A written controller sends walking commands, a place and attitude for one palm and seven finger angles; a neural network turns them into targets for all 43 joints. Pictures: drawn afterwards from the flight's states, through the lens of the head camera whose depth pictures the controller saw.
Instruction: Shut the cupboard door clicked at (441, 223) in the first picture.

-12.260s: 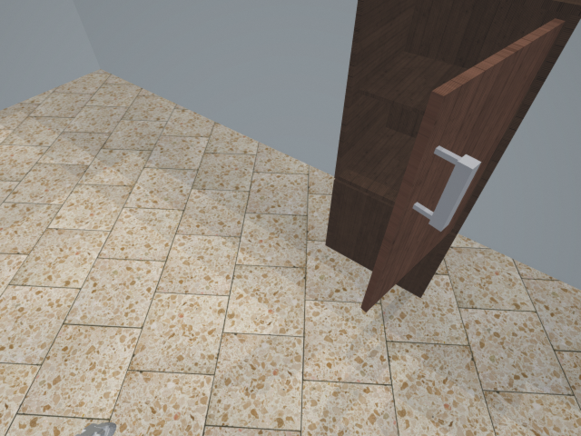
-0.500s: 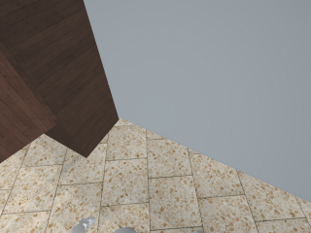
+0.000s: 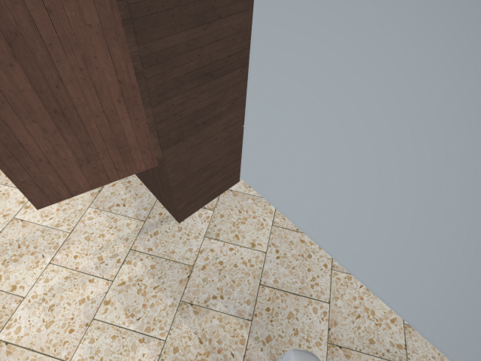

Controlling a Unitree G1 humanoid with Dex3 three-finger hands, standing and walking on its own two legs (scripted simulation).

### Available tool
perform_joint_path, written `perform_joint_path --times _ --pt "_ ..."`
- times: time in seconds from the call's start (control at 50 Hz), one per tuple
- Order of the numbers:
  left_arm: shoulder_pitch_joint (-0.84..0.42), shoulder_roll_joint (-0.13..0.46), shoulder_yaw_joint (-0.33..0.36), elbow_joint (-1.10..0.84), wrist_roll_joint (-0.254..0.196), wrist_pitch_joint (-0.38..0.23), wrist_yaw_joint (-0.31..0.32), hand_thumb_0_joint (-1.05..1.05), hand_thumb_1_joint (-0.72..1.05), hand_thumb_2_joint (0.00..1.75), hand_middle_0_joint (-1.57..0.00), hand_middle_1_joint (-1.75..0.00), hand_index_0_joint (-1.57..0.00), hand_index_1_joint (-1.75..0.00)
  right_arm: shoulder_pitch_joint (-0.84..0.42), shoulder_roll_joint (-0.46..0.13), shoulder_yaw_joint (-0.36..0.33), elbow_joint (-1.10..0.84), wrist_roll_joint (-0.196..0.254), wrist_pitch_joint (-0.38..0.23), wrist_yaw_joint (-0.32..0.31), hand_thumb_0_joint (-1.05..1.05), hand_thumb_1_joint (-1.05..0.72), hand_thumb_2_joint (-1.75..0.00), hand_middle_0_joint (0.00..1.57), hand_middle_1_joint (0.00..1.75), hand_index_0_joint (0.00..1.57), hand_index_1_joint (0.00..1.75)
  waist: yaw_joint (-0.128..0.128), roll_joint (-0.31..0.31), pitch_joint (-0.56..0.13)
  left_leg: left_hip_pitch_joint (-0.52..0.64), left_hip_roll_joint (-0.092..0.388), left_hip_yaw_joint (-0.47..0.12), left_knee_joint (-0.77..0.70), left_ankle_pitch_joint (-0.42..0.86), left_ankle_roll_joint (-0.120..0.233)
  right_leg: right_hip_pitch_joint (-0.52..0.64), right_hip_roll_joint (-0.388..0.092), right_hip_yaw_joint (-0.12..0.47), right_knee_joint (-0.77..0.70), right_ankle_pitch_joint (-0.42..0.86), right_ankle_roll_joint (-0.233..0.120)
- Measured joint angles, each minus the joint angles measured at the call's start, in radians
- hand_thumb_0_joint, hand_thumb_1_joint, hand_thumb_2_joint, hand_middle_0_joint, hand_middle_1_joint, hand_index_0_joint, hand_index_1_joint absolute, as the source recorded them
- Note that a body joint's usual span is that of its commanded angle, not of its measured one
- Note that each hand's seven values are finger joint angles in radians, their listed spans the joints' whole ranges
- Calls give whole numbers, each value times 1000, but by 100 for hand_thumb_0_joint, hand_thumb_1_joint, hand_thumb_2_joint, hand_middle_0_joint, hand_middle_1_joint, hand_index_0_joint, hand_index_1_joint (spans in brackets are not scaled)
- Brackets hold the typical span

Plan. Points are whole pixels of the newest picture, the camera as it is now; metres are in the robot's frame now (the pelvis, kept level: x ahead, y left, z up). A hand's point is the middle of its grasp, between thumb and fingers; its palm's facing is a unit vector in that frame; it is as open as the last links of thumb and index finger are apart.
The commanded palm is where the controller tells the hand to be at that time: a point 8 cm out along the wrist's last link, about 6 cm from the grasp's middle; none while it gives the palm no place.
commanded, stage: turn to face it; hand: left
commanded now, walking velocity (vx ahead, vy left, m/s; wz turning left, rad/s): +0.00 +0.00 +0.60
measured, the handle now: out of the picture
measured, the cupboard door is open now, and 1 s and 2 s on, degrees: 78 78 78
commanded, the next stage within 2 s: take the last steps up to it in 0.80 s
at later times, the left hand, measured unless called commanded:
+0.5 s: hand out of the picture -0.03 +0.13 -0.15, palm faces +0.34 -0.90 -0.28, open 7.4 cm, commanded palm none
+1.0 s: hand out of the picture -0.13 +0.16 -0.16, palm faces +0.53 -0.81 -0.27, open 7.4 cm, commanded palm none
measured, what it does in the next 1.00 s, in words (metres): steps on the spot, turning left: right foot, then left foot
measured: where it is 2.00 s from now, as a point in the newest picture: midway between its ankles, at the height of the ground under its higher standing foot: outside the picture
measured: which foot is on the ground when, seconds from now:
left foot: down 0.00-0.24, up 0.26-0.66, down 0.68-1.00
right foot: up 0.00-0.22, down 0.24-0.68, up 0.70-1.00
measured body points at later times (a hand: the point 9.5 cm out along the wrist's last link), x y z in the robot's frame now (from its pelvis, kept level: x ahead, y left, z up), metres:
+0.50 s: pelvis -0.03 -0.07 +0.00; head +0.00 -0.09 +0.45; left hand -0.04 +0.18 -0.13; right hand +0.11 -0.31 -0.15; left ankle -0.09 +0.07 -0.66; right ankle +0.01 -0.17 -0.74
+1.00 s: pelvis -0.08 -0.05 +0.00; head -0.06 -0.04 +0.45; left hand -0.16 +0.20 -0.14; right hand +0.11 -0.21 -0.15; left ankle -0.13 +0.05 -0.74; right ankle -0.02 -0.17 -0.71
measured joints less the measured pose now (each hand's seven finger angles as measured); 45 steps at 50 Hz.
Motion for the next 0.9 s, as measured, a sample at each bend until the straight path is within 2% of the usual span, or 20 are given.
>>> perform_joint_path --times 0.16,0.22,0.24,0.26,0.3,0.36,0.42,0.46,0.52,0.6,0.64,0.68,0.7,0.74,0.8,0.84,0.9 --pt "-28 -17 -17 -27 -11 -2 10 1 91 90 -20 -30 -20 -30 -2 -4 -11 5 -4 23 9 0 -91 -90 21 30 20 30 -22 44 10 -33 -28 -105 6 31 -31 114 43 26 -247 -82 -13" --pt "-34 -33 -27 -48 -15 -16 9 0 91 90 -20 -30 -20 -30 0 -14 -21 7 -2 38 12 0 -91 -90 21 30 20 30 -26 61 7 -64 -43 -150 35 36 -56 196 62 20 -434 -26 -30" --pt "-29 -37 -30 -58 -13 -23 9 0 91 90 -20 -30 -20 -30 4 -19 -25 5 1 44 13 0 -91 -90 21 30 20 30 -23 66 3 -83 -50 -161 62 28 -65 227 63 14 -514 15 -47" --pt "-28 -49 -33 -61 -7 -30 10 0 91 90 -20 -30 -20 -30 1 -27 -33 9 4 50 13 0 -91 -90 21 30 20 30 -20 81 9 -107 -50 -170 125 -52 -76 230 69 -1 -520 50 -70" --pt "-13 -68 -44 -67 -3 -32 12 0 91 90 -20 -30 -20 -30 0 -40 -44 16 1 63 15 0 -91 -90 21 30 20 30 -17 89 11 -171 -57 -143 327 -206 -88 240 56 -29 -516 66 -100" --pt "13 -83 -52 -60 -1 -29 12 0 90 90 -21 -30 -20 -30 -5 -56 -54 17 -4 71 25 0 -91 -90 20 30 20 30 -18 82 13 -240 -34 -86 608 -215 -105 267 31 -58 -553 83 -110" --pt "25 -89 -55 -47 2 -31 12 0 90 90 -21 -30 -20 -30 -4 -62 -55 13 -5 68 29 0 -91 -90 20 30 19 30 -22 64 19 -236 9 -54 706 -192 -128 279 6 -91 -574 95 -111" --pt "31 -91 -56 -42 4 -36 11 0 90 90 -21 -30 -20 -30 -5 -63 -52 17 -4 70 29 0 -91 -90 20 30 19 30 -18 50 23 -202 33 -43 678 -209 -139 279 -11 -111 -578 97 -112" --pt "38 -90 -58 -37 9 -41 6 0 90 90 -21 -30 -21 -30 -18 -63 -44 28 -2 75 25 0 -91 -90 20 30 19 30 -5 32 32 -132 58 -25 561 -260 -145 271 -36 -142 -571 97 -108" --pt "49 -74 -53 -24 14 -43 0 0 90 90 -21 -30 -21 -30 -54 -58 -26 32 7 65 18 1 -91 -90 20 30 19 30 23 9 48 -29 62 8 358 -308 -136 242 -68 -174 -539 92 -94" --pt "57 -59 -47 -11 13 -39 0 0 90 90 -21 -30 -21 -30 -71 -53 -17 24 10 52 15 1 -91 -90 20 30 19 30 31 -1 50 31 55 28 231 -264 -126 223 -83 -190 -509 83 -81" --pt "70 -41 -38 1 5 -29 -1 0 90 90 -21 -30 -21 -30 -80 -49 -9 12 9 32 15 0 -91 -90 20 30 19 30 32 -5 43 94 53 40 83 -134 -100 190 -95 -204 -448 60 -63" --pt "68 -25 -31 10 2 -19 0 0 90 90 -21 -30 -21 -30 -90 -36 -6 11 7 23 13 0 -91 -90 20 30 19 30 39 -27 50 89 41 45 93 -131 -79 165 -101 -177 -387 -8 -50" --pt "62 -3 -25 32 1 7 7 0 90 90 -21 -30 -20 -30 -97 -16 5 8 4 13 8 0 -91 -90 20 30 19 30 46 -41 53 85 36 41 111 -165 -53 112 -71 -108 -242 -127 -36" --pt "49 9 -21 52 -3 19 4 1 91 90 -20 -30 -20 -30 -92 3 16 11 1 9 -4 0 -91 -90 20 30 20 30 42 -26 44 97 39 13 71 -152 -44 61 -25 -60 -92 -124 -25" --pt "40 9 -23 51 -5 12 2 1 91 90 -20 -30 -20 -30 -88 11 22 19 1 8 -7 0 -91 -90 20 30 20 30 42 -15 41 109 37 -1 37 -126 -43 53 -10 -46 -71 -101 -19" --pt "27 0 -28 43 -7 5 1 1 91 90 -20 -30 -20 -30 -80 19 26 30 1 10 -7 0 -91 -90 21 30 20 30 39 0 37 118 31 -17 6 -100 -40 70 4 -32 -117 -91 -13"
